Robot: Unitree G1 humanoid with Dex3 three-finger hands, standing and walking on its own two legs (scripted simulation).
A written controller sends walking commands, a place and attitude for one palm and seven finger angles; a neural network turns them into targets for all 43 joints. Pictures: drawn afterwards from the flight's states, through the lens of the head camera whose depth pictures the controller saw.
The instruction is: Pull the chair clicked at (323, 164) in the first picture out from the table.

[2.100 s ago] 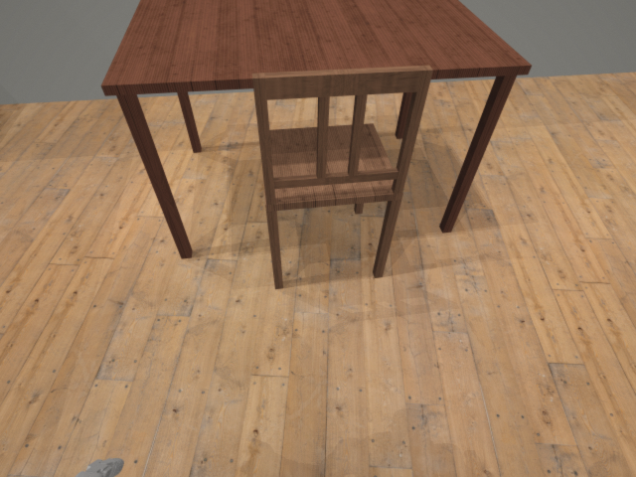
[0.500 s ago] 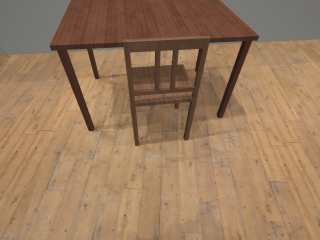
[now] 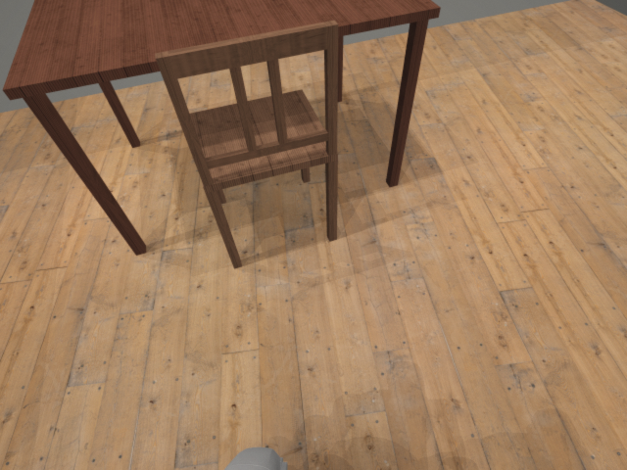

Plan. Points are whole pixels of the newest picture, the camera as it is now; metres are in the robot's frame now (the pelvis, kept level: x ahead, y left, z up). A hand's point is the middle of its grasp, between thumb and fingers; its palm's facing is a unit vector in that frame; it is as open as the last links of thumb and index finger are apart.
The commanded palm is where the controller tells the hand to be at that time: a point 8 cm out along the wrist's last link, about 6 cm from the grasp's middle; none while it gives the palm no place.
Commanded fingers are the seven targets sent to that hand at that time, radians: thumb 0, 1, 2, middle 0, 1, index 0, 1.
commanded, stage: walk to a spot facing it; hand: left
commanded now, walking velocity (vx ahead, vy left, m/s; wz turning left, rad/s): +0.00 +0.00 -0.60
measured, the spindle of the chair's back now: (244, 111) +0.93 +0.28 -0.10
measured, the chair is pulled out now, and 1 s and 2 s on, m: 0.00 0.00 0.00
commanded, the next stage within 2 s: turn to face it in 1.68 s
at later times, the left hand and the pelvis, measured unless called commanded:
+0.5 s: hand out of the picture +0.11 +0.25 -0.15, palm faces -0.21 -0.95 -0.22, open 7.4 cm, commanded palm none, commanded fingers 0.00 0.90 0.90 -0.20 -0.30 -0.20 -0.30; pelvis -0.01 +0.05 +0.02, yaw -17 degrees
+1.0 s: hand (331, 371) +0.29 +0.01 -0.16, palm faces -0.61 -0.77 -0.18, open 7.4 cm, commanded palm none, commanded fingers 0.00 0.90 0.90 -0.20 -0.30 -0.20 -0.30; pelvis +0.07 -0.06 +0.00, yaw -35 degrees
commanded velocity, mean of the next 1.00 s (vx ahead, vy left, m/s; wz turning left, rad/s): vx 0.22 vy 0.00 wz -0.53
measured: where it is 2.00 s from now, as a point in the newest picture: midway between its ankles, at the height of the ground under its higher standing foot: (429, 407)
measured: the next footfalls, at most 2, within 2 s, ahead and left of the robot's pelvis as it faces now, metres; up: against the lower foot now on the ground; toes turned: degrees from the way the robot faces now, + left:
left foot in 0.36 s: +0.01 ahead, +0.16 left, +0.00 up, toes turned -13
right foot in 0.86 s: +0.09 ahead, -0.19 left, +0.00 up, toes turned -39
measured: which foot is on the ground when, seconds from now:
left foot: up 0.00-0.34, down 0.36-0.86, up 0.88-1.00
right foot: down 0.00-0.36, up 0.38-0.84, down 0.86-1.00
